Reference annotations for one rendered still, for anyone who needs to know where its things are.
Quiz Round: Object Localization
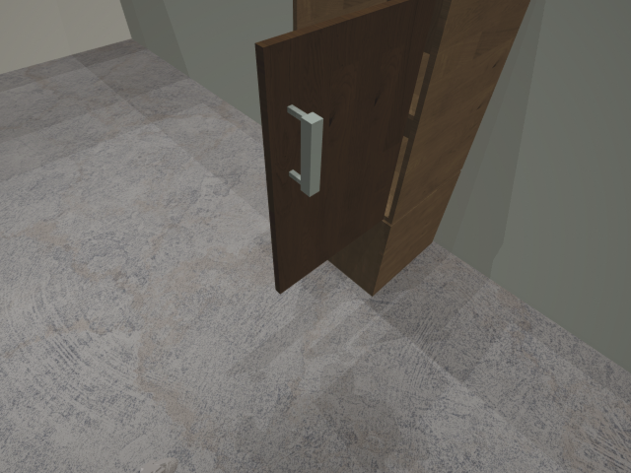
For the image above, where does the handle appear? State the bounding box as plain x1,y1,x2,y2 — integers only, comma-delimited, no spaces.
287,104,323,197

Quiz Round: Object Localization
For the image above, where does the cupboard door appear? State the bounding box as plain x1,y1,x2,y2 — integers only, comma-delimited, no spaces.
255,0,436,294

